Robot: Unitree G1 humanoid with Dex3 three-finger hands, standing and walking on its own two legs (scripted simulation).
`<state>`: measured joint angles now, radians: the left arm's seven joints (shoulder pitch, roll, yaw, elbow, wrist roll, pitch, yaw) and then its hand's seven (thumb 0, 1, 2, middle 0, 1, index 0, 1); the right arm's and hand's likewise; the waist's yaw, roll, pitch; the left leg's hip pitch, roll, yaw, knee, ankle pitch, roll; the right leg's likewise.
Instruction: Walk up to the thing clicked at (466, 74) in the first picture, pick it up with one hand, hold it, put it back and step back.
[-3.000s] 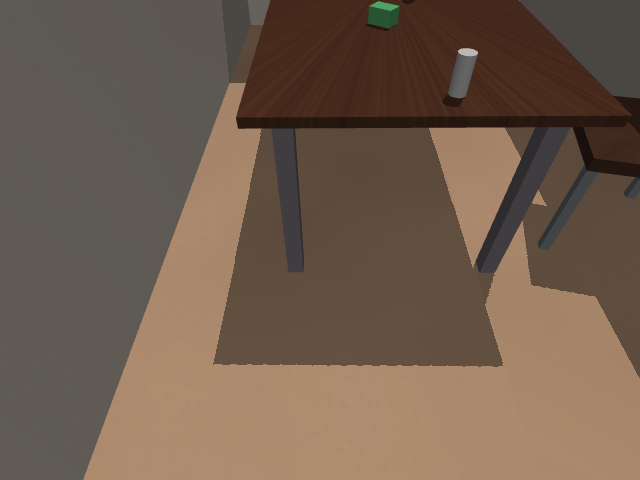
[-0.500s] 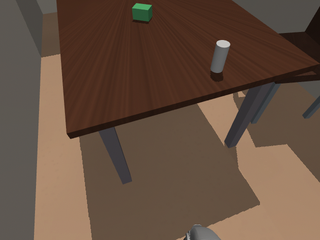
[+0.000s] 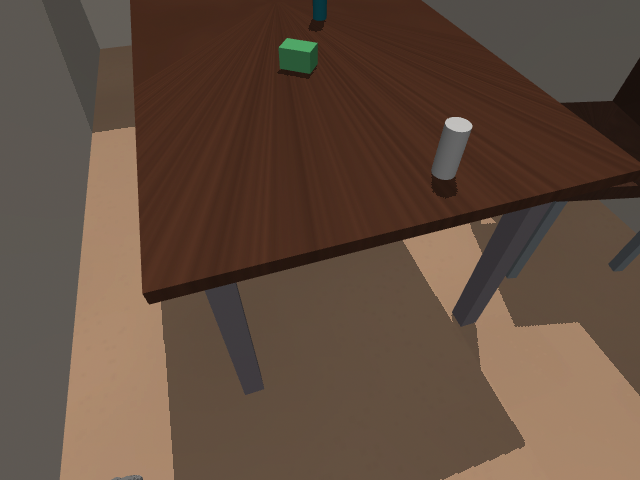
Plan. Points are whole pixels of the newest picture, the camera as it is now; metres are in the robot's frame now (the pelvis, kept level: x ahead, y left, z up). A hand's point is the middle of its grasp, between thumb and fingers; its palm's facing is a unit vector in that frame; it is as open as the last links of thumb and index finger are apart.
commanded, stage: walk up
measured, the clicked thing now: (450, 149) +0.67 -0.20 +0.03
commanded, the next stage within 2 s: stand in 0.98 s
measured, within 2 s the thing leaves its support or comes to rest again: neither
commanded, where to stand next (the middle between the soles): +0.05 -0.01 m, yaw +1 degrees
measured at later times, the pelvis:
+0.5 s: pelvis +0.01 -0.01 +0.01, yaw +1 degrees
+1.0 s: pelvis +0.01 -0.01 +0.01, yaw +1 degrees
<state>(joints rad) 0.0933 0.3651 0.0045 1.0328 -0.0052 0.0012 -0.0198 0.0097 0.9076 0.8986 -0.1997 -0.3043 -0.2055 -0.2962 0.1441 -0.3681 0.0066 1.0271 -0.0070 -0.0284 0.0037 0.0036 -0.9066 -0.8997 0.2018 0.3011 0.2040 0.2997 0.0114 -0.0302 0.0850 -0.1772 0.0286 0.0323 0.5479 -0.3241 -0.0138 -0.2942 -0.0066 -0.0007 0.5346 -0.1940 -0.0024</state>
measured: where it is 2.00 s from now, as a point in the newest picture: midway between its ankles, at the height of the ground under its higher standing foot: outside the picture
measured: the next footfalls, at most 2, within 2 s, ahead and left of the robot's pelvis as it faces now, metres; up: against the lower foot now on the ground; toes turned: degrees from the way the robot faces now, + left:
none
